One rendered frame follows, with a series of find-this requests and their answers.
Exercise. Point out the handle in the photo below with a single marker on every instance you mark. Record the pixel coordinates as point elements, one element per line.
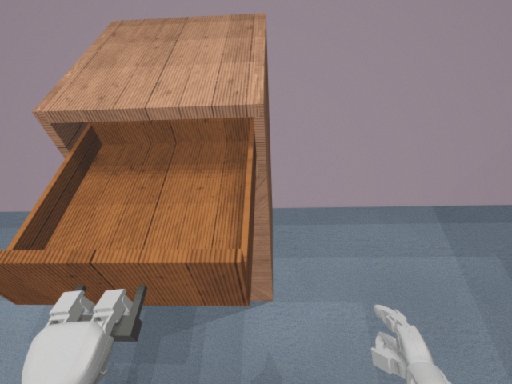
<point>129,326</point>

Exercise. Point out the drawer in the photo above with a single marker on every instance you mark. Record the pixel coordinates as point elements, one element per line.
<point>166,204</point>

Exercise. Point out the robot right hand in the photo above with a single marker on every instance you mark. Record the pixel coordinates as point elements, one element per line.
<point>393,355</point>

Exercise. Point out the robot left hand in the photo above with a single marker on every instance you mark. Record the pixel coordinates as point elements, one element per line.
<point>67,351</point>

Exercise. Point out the cabinet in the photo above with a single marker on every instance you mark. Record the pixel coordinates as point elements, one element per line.
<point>176,68</point>

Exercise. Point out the right robot forearm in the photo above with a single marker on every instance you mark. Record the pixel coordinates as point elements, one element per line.
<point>425,373</point>

